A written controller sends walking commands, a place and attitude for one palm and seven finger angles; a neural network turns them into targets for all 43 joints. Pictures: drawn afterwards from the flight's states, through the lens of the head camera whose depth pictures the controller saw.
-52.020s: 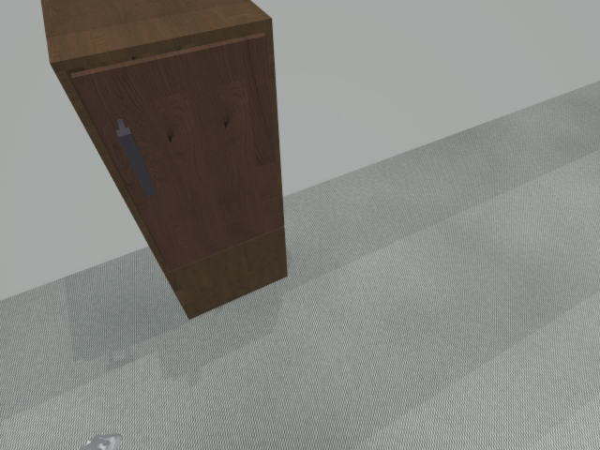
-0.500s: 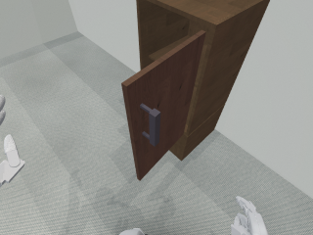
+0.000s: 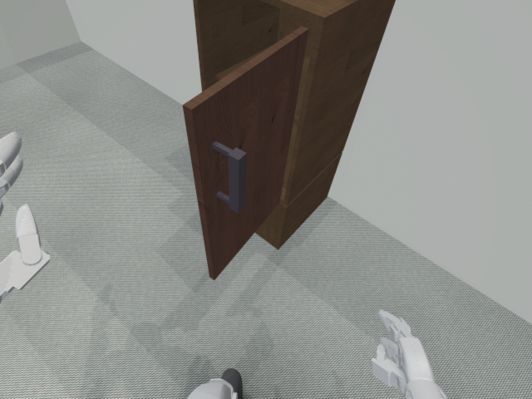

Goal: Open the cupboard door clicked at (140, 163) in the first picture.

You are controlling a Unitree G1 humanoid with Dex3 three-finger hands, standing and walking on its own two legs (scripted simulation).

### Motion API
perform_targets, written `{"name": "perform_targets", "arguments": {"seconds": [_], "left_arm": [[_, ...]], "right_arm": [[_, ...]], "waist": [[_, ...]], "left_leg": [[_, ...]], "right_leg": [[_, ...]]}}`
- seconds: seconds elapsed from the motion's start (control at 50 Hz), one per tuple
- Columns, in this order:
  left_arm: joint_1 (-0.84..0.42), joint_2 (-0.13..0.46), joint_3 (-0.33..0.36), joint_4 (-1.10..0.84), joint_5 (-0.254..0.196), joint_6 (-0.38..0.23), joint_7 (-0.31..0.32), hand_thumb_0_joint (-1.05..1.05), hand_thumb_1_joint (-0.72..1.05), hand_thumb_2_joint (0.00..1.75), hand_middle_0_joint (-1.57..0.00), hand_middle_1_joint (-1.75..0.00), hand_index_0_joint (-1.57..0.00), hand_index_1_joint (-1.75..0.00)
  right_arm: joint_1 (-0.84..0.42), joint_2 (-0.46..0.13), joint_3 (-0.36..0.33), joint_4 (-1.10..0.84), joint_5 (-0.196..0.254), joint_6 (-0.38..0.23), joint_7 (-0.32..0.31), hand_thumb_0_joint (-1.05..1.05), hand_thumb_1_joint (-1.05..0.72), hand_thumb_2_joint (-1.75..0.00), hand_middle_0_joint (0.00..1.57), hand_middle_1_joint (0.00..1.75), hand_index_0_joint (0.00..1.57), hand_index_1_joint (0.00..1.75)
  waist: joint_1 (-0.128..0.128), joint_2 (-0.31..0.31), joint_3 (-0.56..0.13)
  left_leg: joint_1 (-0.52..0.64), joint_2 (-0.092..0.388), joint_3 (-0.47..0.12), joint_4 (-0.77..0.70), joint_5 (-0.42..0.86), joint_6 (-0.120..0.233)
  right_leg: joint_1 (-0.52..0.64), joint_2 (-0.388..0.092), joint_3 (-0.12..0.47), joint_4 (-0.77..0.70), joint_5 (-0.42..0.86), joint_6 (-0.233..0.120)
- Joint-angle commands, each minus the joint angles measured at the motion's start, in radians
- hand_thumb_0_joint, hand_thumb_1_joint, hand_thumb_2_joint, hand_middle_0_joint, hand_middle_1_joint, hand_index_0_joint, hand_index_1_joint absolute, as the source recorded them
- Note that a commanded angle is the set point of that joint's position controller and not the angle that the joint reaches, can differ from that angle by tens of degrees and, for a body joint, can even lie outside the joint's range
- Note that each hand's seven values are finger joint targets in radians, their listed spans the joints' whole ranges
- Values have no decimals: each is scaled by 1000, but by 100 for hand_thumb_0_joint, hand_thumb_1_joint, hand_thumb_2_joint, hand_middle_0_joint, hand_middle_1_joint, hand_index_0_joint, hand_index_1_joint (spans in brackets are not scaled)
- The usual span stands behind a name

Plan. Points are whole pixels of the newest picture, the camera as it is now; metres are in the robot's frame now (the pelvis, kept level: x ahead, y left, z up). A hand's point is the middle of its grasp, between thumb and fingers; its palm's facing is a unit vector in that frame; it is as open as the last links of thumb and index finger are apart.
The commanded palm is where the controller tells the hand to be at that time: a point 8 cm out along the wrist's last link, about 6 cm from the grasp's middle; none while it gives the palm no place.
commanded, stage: stop stepping back and stand still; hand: left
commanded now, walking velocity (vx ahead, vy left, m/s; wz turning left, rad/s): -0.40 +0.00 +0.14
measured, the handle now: (228, 178) +0.49 +0.12 +0.01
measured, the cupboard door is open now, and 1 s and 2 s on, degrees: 96 96 96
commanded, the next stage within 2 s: let the arm hang, fingers relaxed in 0.72 s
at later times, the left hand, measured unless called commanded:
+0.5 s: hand out of the picture +0.14 +0.27 +0.17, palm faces +0.46 -0.78 -0.43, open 7.5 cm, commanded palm +0.06 +0.31 +0.19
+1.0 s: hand out of the picture +0.07 +0.23 -0.09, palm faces +0.14 -0.93 -0.33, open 7.4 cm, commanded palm none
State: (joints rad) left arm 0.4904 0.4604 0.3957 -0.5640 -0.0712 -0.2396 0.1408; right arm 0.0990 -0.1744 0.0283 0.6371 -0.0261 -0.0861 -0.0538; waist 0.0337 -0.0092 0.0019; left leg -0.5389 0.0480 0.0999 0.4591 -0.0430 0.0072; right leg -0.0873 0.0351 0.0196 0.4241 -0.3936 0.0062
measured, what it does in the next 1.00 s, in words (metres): steps on the spot: left foot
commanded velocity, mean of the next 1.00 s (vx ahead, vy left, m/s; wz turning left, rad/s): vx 0.11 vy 0.01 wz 0.00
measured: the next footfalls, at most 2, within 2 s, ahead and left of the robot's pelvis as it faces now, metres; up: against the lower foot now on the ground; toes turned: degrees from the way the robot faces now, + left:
left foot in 0.34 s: +0.00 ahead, +0.11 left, +0.00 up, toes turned +6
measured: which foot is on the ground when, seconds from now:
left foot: down 0.00-0.16, up 0.18-0.32, down 0.34-1.00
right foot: down 0.00-1.00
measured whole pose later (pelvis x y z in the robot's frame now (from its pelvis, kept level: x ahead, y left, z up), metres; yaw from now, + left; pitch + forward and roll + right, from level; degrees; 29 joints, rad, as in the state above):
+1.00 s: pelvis -0.08 +0.00 +0.00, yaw +6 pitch +0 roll +1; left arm 0.23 0.24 0.07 0.54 0.02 0.03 0.02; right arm 0.17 -0.26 -0.01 0.84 -0.03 -0.01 0.00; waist -0.03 0.04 -0.02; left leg -0.37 -0.03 0.02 0.60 -0.24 0.02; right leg -0.26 -0.03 -0.02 0.64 -0.37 0.00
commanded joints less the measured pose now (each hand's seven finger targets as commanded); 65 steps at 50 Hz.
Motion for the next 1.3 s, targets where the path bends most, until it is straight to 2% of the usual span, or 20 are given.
{"name": "perform_targets", "arguments": {"seconds": [0.0,0.06,0.1,0.12,0.14,0.16,0.2,0.3,0.34,0.38,0.52,0.62,0.78,0.8,0.84,0.9,0.96,1.04,1.1,1.28], "left_arm": [[-8,217,181,-178,-15,-29,1,0,90,90,-20,-30,-20,-30],[106,219,236,-160,-35,-28,-3,0,90,90,-20,-30,-20,-30],[204,219,252,-156,-36,-19,0,0,90,90,-20,-30,-20,-30],[246,232,255,-155,-32,-18,0,0,90,90,-20,-30,-20,-30],[246,241,266,-175,-44,-13,5,0,90,90,-20,-30,-20,-30],[191,228,275,-199,-42,-8,17,0,90,90,-20,-30,-20,-30],[44,149,177,-141,1,-1,26,0,90,90,-20,-30,-20,-30],[-128,126,86,-93,52,-17,43,0,90,90,-20,-30,-20,-30],[-84,151,119,-116,58,-21,44,0,90,90,-20,-30,-20,-30],[-57,150,127,-200,45,-31,28,0,90,90,-20,-30,-20,-30],[92,120,171,-135,23,-16,36,0,90,90,-20,-30,-20,-30],[46,116,141,-48,16,15,38,0,90,90,-20,-30,-20,-30],[-111,122,103,-133,46,-20,25,0,90,90,-20,-30,-20,-30],[-79,-132,-271,672,125,158,-115,0,90,90,-20,-30,-20,-30],[-62,-212,-296,759,99,257,-127,0,90,90,-20,-30,-20,-30],[-88,-159,-300,939,107,239,-132,0,90,90,-20,-30,-20,-30],[-231,-78,-321,1133,98,234,-125,0,90,90,-20,-30,-20,-30],[-251,-125,-356,1359,81,233,-115,0,90,90,-20,-30,-20,-30],[-183,-170,-339,1467,82,234,-109,0,90,90,-20,-30,-20,-30],[-161,-192,-366,1637,75,234,-108,0,90,90,-20,-30,-20,-30]], "right_arm": [[-30,-163,-68,-160,27,-41,-45,0,-90,-90,20,30,20,30],[-53,-175,-78,-209,10,-47,-33,0,-90,-90,20,30,20,30],[-34,-158,-71,-203,3,-31,-25,0,-90,-90,20,30,20,30],[-6,-149,-75,-198,26,-22,-20,0,-90,-90,20,30,20,30],[-2,-146,-91,-188,33,-11,-21,0,-90,-90,20,30,20,30],[-2,-161,-94,-172,19,-14,-17,0,-90,-90,20,30,20,30],[39,-128,-64,-141,21,-30,-23,0,-90,-90,20,30,20,30],[55,-187,-87,-111,30,-128,-72,0,-90,-90,20,30,20,30],[80,-180,-81,-122,35,-127,-64,0,-90,-90,20,30,20,30],[62,-147,-64,-126,30,-124,-48,0,-90,-90,20,30,20,30],[31,-141,-62,-149,23,-106,-26,0,-90,-90,20,30,20,30],[38,-127,-62,-136,27,-52,-31,0,-90,-90,20,30,20,30],[20,-147,-49,-146,29,-83,-46,0,-90,-90,20,30,20,30],[46,-320,-117,97,15,-89,51,0,-90,-90,20,30,20,30],[90,-206,-87,80,6,5,48,0,-90,-90,20,30,20,30],[68,-183,-66,78,-6,34,43,0,-90,-90,20,30,20,30],[73,-153,-65,140,-4,72,50,0,-90,-90,20,30,20,30],[112,-134,-47,261,-4,81,42,0,-90,-90,20,30,20,30],[127,-112,-50,312,-4,81,27,0,-90,-90,20,30,20,30],[214,-81,-52,434,7,98,18,0,-90,-90,20,30,20,30]], "waist": [[-40,74,-185],[-6,347,-161],[-9,274,-154],[-28,29,-145],[-29,-242,-71],[-24,-232,-36],[-65,-71,4],[-37,71,-51],[-36,84,-128],[-38,182,-165],[-43,156,-75],[-51,-160,0],[-40,159,-35],[-85,178,12],[-48,123,-66],[0,-111,-122],[-50,-229,-15],[-55,97,-12],[-32,171,-36],[-44,21,42]], "left_leg": [[557,51,-176,-25,256,12],[223,151,-364,-440,-547,-37],[81,56,-199,-327,-539,-109],[225,-63,-36,62,-377,-90],[319,-121,-92,493,-289,-75],[193,-97,-160,689,-288,-62],[75,11,-159,514,-292,-32],[397,41,-138,-6,38,35],[465,74,-183,44,304,56],[404,101,-258,-75,212,48],[162,71,-183,-147,-468,23],[101,-27,-77,334,-274,-9],[325,111,-267,-92,-1,66],[238,109,-286,37,217,95],[216,165,-313,-22,220,134],[166,92,-272,32,59,94],[231,-42,-128,123,-176,12],[325,19,-181,-8,55,18],[310,37,-205,-40,25,34],[346,42,-193,-86,-86,29]], "right_leg": [[-325,-29,-62,75,328,3],[-83,101,-97,200,-242,-51],[51,94,-126,19,-193,-83],[-175,-63,11,-181,-251,-111],[-556,-317,332,-352,-412,-176],[-599,-391,389,-341,-335,-254],[-376,-293,156,-192,-21,-156],[-189,-123,45,50,406,-13],[-169,-70,8,100,479,7],[-132,-30,-53,163,163,22],[-39,-26,-61,8,9,-31],[-183,-289,299,-199,-83,-183],[-162,-50,-49,114,208,7],[-276,-80,-77,293,244,2],[-256,-62,-39,348,-101,5],[-58,-88,-6,98,135,-21],[-207,-230,125,-74,182,-100],[-149,-134,44,4,271,-55],[-67,-121,20,-29,244,-53],[-116,-120,14,-104,155,-60]]}}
